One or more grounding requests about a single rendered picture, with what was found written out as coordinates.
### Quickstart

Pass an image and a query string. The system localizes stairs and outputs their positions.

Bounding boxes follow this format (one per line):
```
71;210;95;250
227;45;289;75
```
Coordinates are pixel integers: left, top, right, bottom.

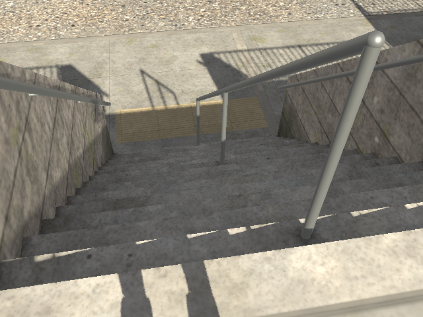
0;135;423;291

